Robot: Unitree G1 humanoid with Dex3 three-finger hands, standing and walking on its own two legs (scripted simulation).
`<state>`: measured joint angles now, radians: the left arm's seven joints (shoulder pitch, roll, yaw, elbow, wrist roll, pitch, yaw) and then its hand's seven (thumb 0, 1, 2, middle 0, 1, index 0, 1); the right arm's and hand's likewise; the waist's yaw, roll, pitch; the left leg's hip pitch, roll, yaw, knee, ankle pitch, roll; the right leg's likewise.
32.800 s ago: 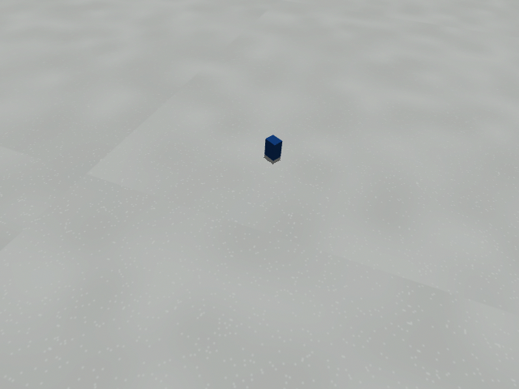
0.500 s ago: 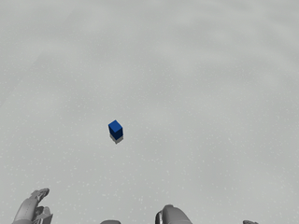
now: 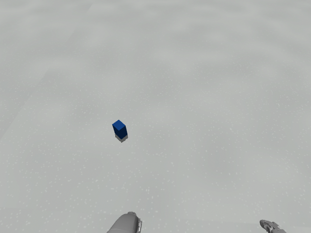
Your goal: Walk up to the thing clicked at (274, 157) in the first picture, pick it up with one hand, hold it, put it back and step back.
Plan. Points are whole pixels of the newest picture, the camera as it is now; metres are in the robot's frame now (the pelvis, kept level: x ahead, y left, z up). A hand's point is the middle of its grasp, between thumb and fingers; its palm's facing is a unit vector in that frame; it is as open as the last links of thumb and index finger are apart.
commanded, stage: step back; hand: left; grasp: from the side
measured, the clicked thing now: (120, 129) +0.87 +0.32 -0.70
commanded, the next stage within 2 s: stand in 1.48 s
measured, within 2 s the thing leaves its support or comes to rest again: neither
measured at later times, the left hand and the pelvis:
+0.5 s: hand out of the picture -0.08 +0.24 -0.15, palm faces +0.09 -0.94 -0.33, open 7.4 cm; pelvis -0.15 -0.03 +0.01, yaw +5 degrees
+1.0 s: hand out of the picture -0.13 +0.27 -0.14, palm faces +0.07 -0.92 -0.39, open 7.4 cm; pelvis -0.16 -0.02 +0.01, yaw +5 degrees
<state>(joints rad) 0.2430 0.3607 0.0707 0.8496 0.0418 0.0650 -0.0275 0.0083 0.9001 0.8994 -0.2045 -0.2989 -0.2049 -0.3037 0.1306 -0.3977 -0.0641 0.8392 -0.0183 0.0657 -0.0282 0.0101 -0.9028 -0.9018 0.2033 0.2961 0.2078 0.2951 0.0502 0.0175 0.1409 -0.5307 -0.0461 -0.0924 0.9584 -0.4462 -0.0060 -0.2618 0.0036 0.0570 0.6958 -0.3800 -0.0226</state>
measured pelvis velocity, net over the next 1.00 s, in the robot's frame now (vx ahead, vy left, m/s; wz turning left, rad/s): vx -0.16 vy -0.02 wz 0.08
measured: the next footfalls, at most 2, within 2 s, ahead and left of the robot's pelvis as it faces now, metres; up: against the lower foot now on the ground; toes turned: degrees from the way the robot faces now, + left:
left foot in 0.24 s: -0.08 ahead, +0.10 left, +0.00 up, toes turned +5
right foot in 0.56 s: -0.14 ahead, -0.17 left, +0.00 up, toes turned +6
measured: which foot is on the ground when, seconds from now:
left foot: up 0.00-0.22, down 0.24-0.58, up 0.60-0.80, down 0.82-1.00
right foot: down 0.00-0.28, up 0.30-0.54, down 0.56-0.86, up 0.88-1.00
